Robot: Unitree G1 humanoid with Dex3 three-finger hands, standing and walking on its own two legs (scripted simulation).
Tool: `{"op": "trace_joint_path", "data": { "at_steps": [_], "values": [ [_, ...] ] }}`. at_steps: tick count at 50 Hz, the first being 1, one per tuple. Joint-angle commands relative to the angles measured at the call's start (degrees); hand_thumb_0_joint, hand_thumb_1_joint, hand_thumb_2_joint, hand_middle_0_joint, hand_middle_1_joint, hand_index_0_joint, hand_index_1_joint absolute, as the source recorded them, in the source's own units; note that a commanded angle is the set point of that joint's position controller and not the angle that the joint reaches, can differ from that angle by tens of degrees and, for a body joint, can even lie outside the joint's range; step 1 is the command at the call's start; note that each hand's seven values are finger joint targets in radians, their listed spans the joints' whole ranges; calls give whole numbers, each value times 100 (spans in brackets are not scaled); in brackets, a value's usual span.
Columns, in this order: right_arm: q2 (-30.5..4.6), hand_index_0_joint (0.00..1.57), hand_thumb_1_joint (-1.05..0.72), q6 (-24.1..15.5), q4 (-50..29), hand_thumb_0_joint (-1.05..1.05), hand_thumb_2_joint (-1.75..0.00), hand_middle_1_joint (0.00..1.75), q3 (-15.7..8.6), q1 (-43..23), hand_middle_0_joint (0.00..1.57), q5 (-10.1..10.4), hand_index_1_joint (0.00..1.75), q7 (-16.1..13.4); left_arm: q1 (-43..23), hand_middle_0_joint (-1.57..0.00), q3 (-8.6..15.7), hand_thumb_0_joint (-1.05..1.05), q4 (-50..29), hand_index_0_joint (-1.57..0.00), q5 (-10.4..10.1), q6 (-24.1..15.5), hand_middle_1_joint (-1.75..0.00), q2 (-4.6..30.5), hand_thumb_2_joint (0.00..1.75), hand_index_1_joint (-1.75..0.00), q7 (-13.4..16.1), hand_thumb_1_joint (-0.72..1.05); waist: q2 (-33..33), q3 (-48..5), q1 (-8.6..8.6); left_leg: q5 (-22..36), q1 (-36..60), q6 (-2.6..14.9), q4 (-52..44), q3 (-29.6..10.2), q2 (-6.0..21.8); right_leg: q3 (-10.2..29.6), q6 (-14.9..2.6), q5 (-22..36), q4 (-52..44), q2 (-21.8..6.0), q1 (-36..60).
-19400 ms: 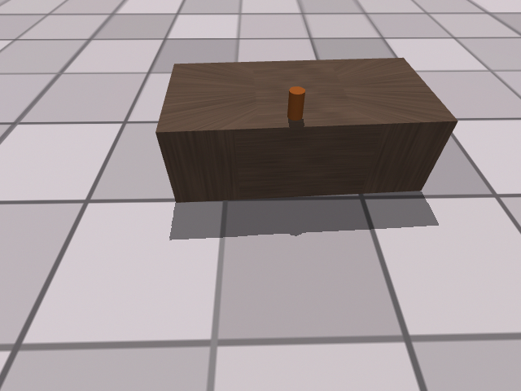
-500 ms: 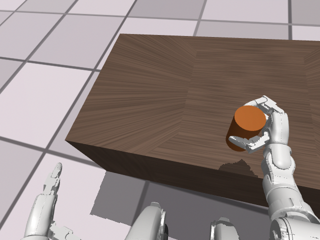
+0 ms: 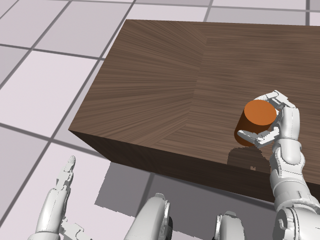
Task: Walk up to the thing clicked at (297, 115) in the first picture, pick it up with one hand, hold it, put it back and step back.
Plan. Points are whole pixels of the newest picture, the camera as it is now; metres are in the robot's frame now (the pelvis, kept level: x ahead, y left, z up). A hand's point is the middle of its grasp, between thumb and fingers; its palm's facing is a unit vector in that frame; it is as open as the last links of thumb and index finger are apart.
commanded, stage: lower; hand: right
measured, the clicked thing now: (252, 124) +0.44 -0.13 -0.04
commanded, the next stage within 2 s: loosen in 0.92 s
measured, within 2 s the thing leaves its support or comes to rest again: rests again in 0.84 s
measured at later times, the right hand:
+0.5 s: hand (255, 124) +0.47 -0.15 -0.07, palm faces +0.05 +1.00 +0.00, open 10.4 cm
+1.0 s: hand (254, 126) +0.47 -0.15 -0.10, palm faces +0.06 +1.00 +0.00, open 10.5 cm
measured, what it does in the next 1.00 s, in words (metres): lowers itself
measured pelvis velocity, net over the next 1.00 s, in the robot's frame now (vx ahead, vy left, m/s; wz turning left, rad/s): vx -0.02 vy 0.00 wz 0.01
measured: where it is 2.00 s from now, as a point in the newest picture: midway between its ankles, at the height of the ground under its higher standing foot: outside the picture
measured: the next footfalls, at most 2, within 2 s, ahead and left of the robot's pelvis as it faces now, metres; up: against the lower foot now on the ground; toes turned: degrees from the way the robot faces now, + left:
none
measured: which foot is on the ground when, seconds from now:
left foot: down 0.00-1.00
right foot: down 0.00-1.00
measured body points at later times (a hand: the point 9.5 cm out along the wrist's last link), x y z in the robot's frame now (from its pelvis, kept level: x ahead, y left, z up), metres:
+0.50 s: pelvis -0.01 -0.01 -0.04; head +0.15 -0.06 +0.37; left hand +0.15 +0.26 +0.03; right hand +0.46 -0.20 -0.07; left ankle +0.06 +0.13 -0.60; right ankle +0.03 -0.12 -0.60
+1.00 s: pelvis -0.02 +0.00 -0.07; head +0.16 -0.06 +0.34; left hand +0.15 +0.27 +0.03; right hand +0.46 -0.21 -0.10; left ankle +0.06 +0.13 -0.60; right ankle +0.03 -0.12 -0.60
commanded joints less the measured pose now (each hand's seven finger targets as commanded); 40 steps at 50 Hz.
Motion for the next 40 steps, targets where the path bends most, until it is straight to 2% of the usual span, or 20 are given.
{"op": "trace_joint_path", "data": {
  "at_steps": [1,3,4,6,8,10,11,12,13,15,17,18,20,22,24,29,35,36,38,40],
  "values": [
    [-1072,132,-5,-557,-1261,0,-133,145,-198,-2265,127,57,146,9,419,-4,725,0,-1145,-4,-1,-339,-4,947,4,-4,80,-54,-1023,-2955,116,1423,1641,185,-666,-216,-205,151,-63,1595,-843,228,1480],
    [-1141,132,-5,-581,-1245,0,-134,146,-258,-2280,127,61,146,-3,349,-4,935,0,-1372,-4,-7,-382,-4,1156,4,-4,86,-53,-942,-3118,212,1369,1676,175,-605,-185,-203,185,-66,1521,-768,229,1438],
    [-1306,131,-2,-615,-1575,0,-133,145,-325,-2381,125,47,145,-36,327,-4,1004,0,-1366,-4,2,-383,-4,1217,4,-4,89,-55,-1122,-3361,132,1450,1711,173,-557,-207,-207,179,-67,1596,-743,228,1487],
    [-977,130,-4,-560,-1375,0,-131,144,-149,-2278,125,29,144,-40,338,-4,1038,0,-1438,-4,-3,-386,-4,1186,4,-4,80,-54,-1038,-3314,246,1368,1597,174,-541,-181,-220,195,-63,1535,-668,222,1496],
    [-1011,130,-2,-563,-1277,0,-131,143,-111,-2271,124,11,143,-20,446,-4,892,0,-1229,-4,-8,-398,-4,1036,4,-4,64,-54,-1215,-3094,199,1307,1383,183,-468,-176,-218,193,-54,1477,-630,226,1310],
    [-1122,131,-2,-600,-1360,0,-133,145,-183,-2357,125,-37,145,-35,354,-4,821,0,-1223,-4,16,-409,-3,990,4,-4,64,-54,-1442,-3185,156,1291,1029,223,-303,-104,-227,238,-12,1673,-563,202,1509],
    [-994,130,0,-617,-1394,0,-132,144,-103,-2412,124,-26,144,-46,266,-4,838,0,-1400,-4,23,-432,-3,1004,4,-4,57,-54,-1464,-3269,190,1278,1048,233,-250,-67,-232,253,3,1677,-575,204,1529],
    [-1111,130,0,-631,-1430,0,-132,145,-198,-2447,124,-39,145,-77,206,-4,811,0,-1461,-4,39,-428,-3,1038,4,-3,49,-54,-1397,-3331,105,1211,1008,242,-208,-29,-247,280,6,1617,-573,206,1521],
    [-1048,131,-1,-616,-1172,0,-134,146,-179,-2338,125,-55,146,-78,337,-4,827,0,-1271,-4,35,-405,-3,1027,5,-4,47,-55,-1473,-3081,185,1183,782,254,-130,11,-244,314,31,1689,-574,190,1520],
    [-1160,132,0,-635,-1368,0,-135,147,-184,-2461,126,-81,147,-102,311,-4,776,0,-1504,-4,29,-420,-3,1001,5,-3,25,-55,-1513,-3210,170,1118,880,252,-118,-1,-241,308,23,1515,-567,199,1407],
    [-1206,134,-2,-618,-1315,0,-137,150,-254,-2507,128,-109,150,-119,403,-4,900,0,-1533,-4,46,-409,-3,1097,4,-3,37,-55,-1438,-3320,278,1160,855,242,-93,-25,-235,292,1,1518,-441,208,1371],
    [-1272,136,-1,-611,-1417,0,-139,152,-237,-2534,130,-101,152,-128,407,-4,917,0,-1598,-4,48,-427,-3,1114,4,-3,27,-55,-1567,-3418,226,1185,957,237,-92,-92,-221,256,-9,1493,-402,201,1335],
    [-1187,137,-3,-552,-1142,0,-140,153,-292,-2345,131,-83,153,-144,544,-4,1085,0,-1465,-4,37,-423,-3,1233,5,-4,33,-55,-1421,-3217,356,1235,833,228,-52,-46,-232,278,-22,1566,-329,210,1244],
    [-1233,138,-3,-540,-1387,0,-140,154,-265,-2511,132,-111,154,-154,426,-4,1062,0,-1689,-4,17,-449,-3,1208,5,-4,12,-55,-1392,-3431,327,1272,951,211,-42,-80,-223,275,-45,1522,-259,217,1176],
    [-1114,139,-3,-514,-1033,0,-142,155,-238,-2381,133,-130,155,-155,463,-4,1019,0,-1496,-4,23,-419,-3,1165,5,-4,-7,-55,-1320,-3114,341,1102,716,236,60,-11,-235,289,-23,1376,-287,239,960],
    [-1333,136,1,-538,-1178,0,-139,152,-345,-2685,129,-163,152,-177,420,-4,1154,0,-1709,-4,-13,-424,-3,1332,4,-3,6,-55,-1388,-3187,395,944,500,247,133,23,-231,353,-13,1198,-267,227,1048],
    [-1334,137,2,-541,-1052,0,-140,154,-342,-2638,131,-153,154,-137,575,-4,983,0,-1654,-3,-12,-443,-2,1133,4,-3,-11,-55,-1488,-3172,418,1028,566,238,212,-70,-218,263,-31,1228,-73,241,739],
    [-1408,137,2,-538,-1023,0,-140,154,-415,-2607,131,-159,154,-135,555,-4,930,0,-1666,-3,-4,-456,-3,1093,4,-3,-9,-55,-1479,-3220,349,1066,543,234,247,-74,-222,258,-34,1301,-23,242,712],
    [-1593,138,2,-541,-1141,0,-141,154,-451,-2741,131,-204,154,-128,457,-4,1139,0,-2070,-3,-7,-488,-2,1329,4,-3,15,-56,-1493,-3586,449,1141,710,223,264,-94,-212,272,-39,1352,47,241,833],
    [-1518,138,0,-507,-897,0,-141,155,-478,-2637,131,-187,155,-117,569,-4,1113,0,-1844,-3,0,-453,-3,1290,4,-3,3,-55,-1458,-3240,443,1039,572,236,294,-54,-226,275,-39,1222,15,256,586]
  ]
}}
